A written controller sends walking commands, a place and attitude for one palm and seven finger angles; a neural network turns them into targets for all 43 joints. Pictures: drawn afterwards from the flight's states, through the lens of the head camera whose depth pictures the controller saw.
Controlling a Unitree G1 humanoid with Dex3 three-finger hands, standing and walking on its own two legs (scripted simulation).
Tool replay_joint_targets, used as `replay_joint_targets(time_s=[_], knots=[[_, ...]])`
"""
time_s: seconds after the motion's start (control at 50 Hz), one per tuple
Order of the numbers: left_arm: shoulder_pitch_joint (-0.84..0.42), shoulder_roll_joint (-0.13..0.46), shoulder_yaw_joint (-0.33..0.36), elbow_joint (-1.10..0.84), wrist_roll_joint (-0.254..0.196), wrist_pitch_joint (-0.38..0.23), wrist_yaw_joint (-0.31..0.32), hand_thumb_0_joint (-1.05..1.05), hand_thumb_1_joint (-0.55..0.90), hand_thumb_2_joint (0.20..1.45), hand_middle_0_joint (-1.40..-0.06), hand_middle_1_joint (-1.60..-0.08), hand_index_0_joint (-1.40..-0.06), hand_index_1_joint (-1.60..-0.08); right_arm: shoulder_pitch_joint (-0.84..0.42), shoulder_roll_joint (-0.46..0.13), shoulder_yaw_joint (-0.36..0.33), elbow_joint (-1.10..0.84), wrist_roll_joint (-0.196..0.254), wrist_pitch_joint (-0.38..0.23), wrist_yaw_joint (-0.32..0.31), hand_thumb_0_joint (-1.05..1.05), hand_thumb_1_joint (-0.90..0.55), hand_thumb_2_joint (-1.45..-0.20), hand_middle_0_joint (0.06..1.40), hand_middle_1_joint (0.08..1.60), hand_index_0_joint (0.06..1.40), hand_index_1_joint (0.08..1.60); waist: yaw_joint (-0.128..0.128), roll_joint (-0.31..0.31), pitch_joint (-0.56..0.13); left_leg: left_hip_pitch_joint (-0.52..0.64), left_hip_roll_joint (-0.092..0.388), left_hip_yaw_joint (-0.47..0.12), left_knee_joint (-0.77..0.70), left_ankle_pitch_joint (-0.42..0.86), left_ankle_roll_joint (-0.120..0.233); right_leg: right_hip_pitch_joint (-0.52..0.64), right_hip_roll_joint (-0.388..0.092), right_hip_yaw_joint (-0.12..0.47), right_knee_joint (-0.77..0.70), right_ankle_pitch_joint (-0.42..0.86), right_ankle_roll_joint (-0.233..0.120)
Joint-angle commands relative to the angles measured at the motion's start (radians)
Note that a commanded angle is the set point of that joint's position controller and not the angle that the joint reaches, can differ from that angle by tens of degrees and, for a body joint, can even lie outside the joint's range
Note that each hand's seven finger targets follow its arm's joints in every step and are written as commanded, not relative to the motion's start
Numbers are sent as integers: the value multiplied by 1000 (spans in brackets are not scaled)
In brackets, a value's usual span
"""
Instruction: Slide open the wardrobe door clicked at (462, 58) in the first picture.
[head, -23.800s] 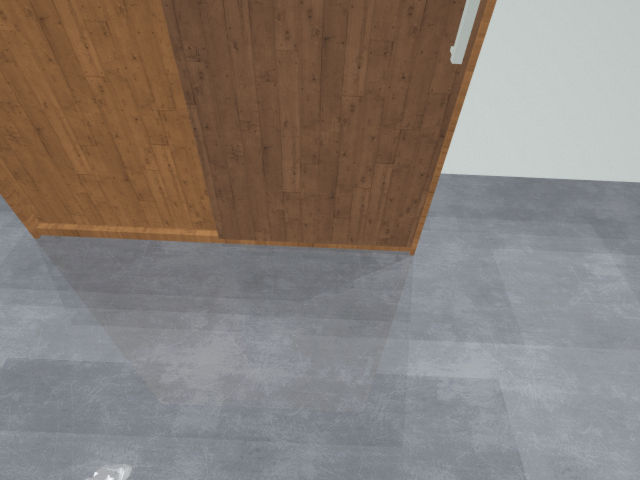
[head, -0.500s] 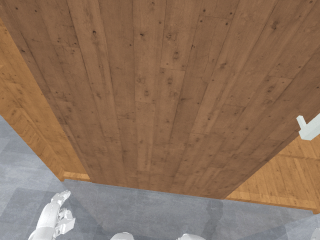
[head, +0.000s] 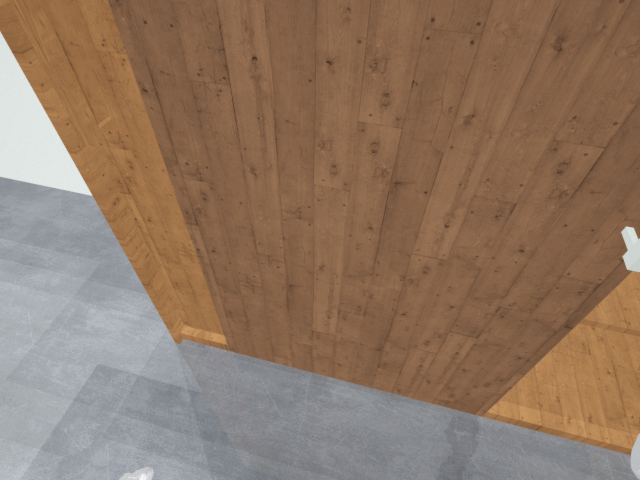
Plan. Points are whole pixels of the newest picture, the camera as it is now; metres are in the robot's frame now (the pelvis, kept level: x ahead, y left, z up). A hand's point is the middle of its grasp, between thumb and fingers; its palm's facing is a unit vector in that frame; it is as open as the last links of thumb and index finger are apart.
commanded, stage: stop walking and hold the door there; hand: right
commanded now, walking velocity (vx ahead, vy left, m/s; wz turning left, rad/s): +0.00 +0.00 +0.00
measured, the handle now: out of the picture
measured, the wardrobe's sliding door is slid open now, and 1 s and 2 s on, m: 0.58 0.58 0.58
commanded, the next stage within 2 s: loosen the grip on the handle in 1.38 s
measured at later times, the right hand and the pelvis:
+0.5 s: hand out of the picture +0.41 -0.35 +0.19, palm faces +0.49 +0.84 -0.22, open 5.9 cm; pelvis +0.01 -0.03 +0.00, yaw -2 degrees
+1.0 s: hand out of the picture +0.41 -0.35 +0.19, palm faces +0.36 +0.91 -0.19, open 5.6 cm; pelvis -0.05 -0.08 +0.00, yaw -1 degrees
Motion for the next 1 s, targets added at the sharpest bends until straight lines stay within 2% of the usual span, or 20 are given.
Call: replay_joint_targets(time_s=[0.0,0.12,0.26,0.32,0.38,0.42,0.48,0.54,0.56,0.58,0.6,0.62,0.64,0.66,0.68,0.74,0.8,0.86,0.92,0.98], knots=[[-50,197,68,-116,3,-45,23,0,900,900,-200,-300,-200,-300,-310,-325,-38,-107,-12,-65,-9,0,-900,-900,450,1400,450,1400,-68,-91,-203,84,34,-4,-19,-113,14,19,-153,231,-247,-199,-38],[-24,205,79,-103,0,-46,18,0,900,900,-200,-300,-200,-300,-341,-324,-21,-38,-18,-71,2,0,-900,-900,450,1400,450,1400,-58,-13,-201,33,89,-75,-113,-104,31,49,-73,125,-123,-148,4],[-16,215,90,-93,1,-47,16,0,900,900,-200,-300,-200,-300,-326,-324,-27,-21,-21,-88,14,0,-900,-900,450,1400,450,1400,-57,-10,-204,-2,101,-86,-112,-66,31,100,-68,133,-98,-42,1],[-12,215,101,-96,-2,-31,13,0,900,900,-200,-300,-200,-300,-305,-360,-51,-12,-24,-87,9,0,-900,-900,450,1400,450,1400,-61,71,-207,42,216,-171,-137,58,60,57,-25,98,12,12,16],[-21,221,111,-85,-4,-14,8,0,900,900,-200,-300,-200,-300,-268,-378,-68,43,-20,-75,11,0,-900,-900,450,1400,450,1400,-78,164,-181,112,370,-285,-183,201,134,-64,29,135,186,-203,36],[-40,212,107,-95,1,-25,3,0,900,900,-200,-300,-200,-300,-322,-345,-53,-22,-26,-72,19,0,-900,-900,450,1400,450,1400,-85,229,-198,174,433,-272,-146,313,166,-131,23,184,260,-280,36],[-52,205,101,-72,14,-28,3,0,900,900,-200,-300,-200,-300,-328,-304,-23,-51,-20,-78,31,0,-900,-900,450,1400,450,1400,-58,212,-186,74,388,-135,-104,284,111,23,29,145,117,-193,38],[-77,187,110,-82,19,-13,4,0,900,900,-200,-300,-200,-300,-372,-260,-1,-124,-18,-109,38,0,-900,-900,450,1400,450,1400,-57,195,-187,10,313,-44,-16,211,44,163,39,56,-89,40,39],[-83,193,113,-96,16,-10,4,0,900,900,-200,-300,-200,-300,-406,-216,34,-167,-15,-124,41,0,-900,-900,450,1400,450,1400,-62,108,-204,14,258,2,52,191,18,160,-10,89,-121,137,18],[-83,200,112,-102,11,-5,3,0,900,900,-200,-300,-200,-300,-417,-175,71,-201,-13,-140,48,0,-900,-900,450,1400,450,1400,-58,-70,-201,-57,144,81,188,21,-18,188,-117,201,-172,190,-28],[-93,186,96,-132,11,-9,-3,0,900,900,-200,-300,-200,-300,-462,-108,120,-257,-8,-159,50,0,-900,-900,450,1400,450,1400,-45,-221,-208,-161,43,98,421,-307,-31,187,-231,415,-252,323,-90],[-104,160,83,-152,19,-23,-10,0,900,900,-200,-300,-200,-300,-484,-39,175,-324,-16,-162,51,0,-900,-900,450,1400,450,1400,-46,-187,-216,-193,52,25,563,-369,-9,171,-278,490,-272,296,-127],[-85,168,93,-131,11,-32,-6,0,900,900,-200,-300,-200,-300,-470,-63,148,-331,-7,-153,41,0,-900,-900,450,1400,450,1400,-53,-70,-242,-221,61,-2,578,-323,-5,234,-279,459,-231,311,-137],[-63,183,100,-106,9,-36,0,0,900,900,-200,-300,-200,-300,-450,-125,99,-290,-5,-136,30,0,-900,-900,450,1400,450,1400,-53,-19,-256,-236,52,-5,569,-279,-12,278,-261,427,-208,359,-137],[-55,171,91,-109,10,-39,2,0,900,900,-200,-300,-200,-300,-468,-118,117,-327,0,-129,34,0,-900,-900,450,1400,450,1400,-55,8,-286,-228,50,-3,506,-264,-14,326,-248,407,-174,448,-145],[-71,135,60,-110,13,-59,-6,0,900,900,-200,-300,-200,-300,-535,-23,206,-388,-2,-108,48,0,-900,-900,450,1400,450,1400,-49,-164,-304,-177,30,0,383,-220,-6,353,-222,315,-187,392,-115],[-64,131,44,-111,23,-70,-5,0,900,900,-200,-300,-200,-300,-546,-93,156,-372,0,-91,43,0,-900,-900,450,1400,450,1400,-52,-151,-323,-128,13,2,257,-240,-2,368,-249,344,-190,387,-123],[-72,127,38,-120,25,-82,-13,0,900,900,-200,-300,-200,-300,-592,-85,168,-392,7,-82,42,0,-900,-900,450,1400,450,1400,-53,-180,-361,-71,-7,10,139,-223,4,398,-250,342,-163,402,-118],[-77,142,40,-125,24,-72,-16,0,900,900,-200,-300,-200,-300,-577,-139,120,-346,4,-76,45,0,-900,-900,450,1400,450,1400,-62,-136,-387,86,-9,16,-52,-134,11,321,-219,299,-104,388,-88],[-75,152,47,-126,24,-58,-10,0,900,900,-200,-300,-200,-300,-544,-215,64,-255,-5,-74,47,0,-900,-900,450,1400,450,1400,-46,-87,-363,189,63,-25,-136,20,35,196,-142,231,-69,252,-25]])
